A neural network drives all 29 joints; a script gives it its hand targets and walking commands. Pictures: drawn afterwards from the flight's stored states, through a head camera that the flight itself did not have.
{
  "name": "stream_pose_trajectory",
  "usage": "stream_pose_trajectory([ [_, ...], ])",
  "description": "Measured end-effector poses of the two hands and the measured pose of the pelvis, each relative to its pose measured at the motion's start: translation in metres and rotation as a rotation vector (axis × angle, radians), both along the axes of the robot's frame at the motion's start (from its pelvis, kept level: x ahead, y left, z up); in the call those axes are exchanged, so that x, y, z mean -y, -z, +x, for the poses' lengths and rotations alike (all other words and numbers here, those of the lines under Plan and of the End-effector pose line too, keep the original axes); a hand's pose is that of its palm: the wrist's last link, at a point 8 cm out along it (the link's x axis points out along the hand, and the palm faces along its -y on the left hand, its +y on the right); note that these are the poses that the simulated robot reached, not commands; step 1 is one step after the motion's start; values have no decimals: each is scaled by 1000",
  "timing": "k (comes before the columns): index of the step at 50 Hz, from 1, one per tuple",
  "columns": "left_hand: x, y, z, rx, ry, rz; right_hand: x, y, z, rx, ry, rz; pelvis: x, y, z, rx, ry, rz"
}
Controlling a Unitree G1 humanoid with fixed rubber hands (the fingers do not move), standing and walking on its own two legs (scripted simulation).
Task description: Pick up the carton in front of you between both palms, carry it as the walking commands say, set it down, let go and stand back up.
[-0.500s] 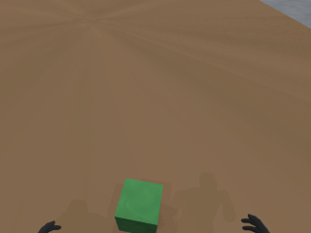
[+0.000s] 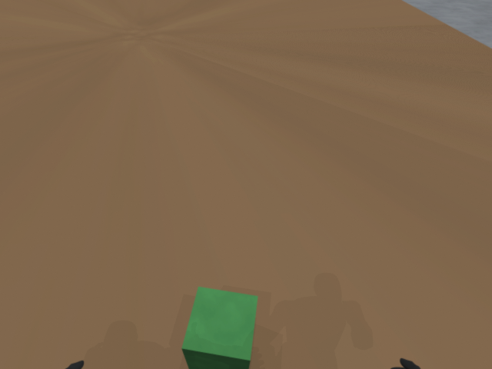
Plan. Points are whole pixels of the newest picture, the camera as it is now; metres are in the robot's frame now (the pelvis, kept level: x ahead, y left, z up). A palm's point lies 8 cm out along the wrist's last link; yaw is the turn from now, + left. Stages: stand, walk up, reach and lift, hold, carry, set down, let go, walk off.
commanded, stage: stand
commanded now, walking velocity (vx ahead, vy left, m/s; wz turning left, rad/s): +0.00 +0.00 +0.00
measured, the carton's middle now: (222, 333) +0.42 +0.05 -0.65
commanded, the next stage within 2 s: none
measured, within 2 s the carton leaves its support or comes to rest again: neither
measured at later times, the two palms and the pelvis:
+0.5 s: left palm out of the picture +0.07 +0.30 -0.10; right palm out of the picture +0.08 -0.30 -0.09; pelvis -0.02 +0.00 +0.01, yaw +0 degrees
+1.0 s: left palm out of the picture +0.06 +0.31 -0.10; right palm out of the picture +0.07 -0.31 -0.09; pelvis -0.03 +0.00 +0.01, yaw +0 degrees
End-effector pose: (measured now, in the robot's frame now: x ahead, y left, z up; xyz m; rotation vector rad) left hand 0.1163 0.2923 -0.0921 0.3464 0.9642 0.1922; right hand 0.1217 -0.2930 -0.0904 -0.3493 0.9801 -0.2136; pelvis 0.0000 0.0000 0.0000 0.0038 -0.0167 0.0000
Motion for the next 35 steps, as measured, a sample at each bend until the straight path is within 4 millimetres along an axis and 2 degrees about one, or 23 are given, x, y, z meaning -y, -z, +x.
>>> stream_pose_trajectory([
  [22,-10,5,-40,-89,-20,8,8,2,-34,-67,20,-6,-1,-5,-18,23,0,-4],
  [35,-15,6,-53,-122,-31,11,11,3,-47,-102,28,-9,-2,-6,-25,27,-3,-6],
])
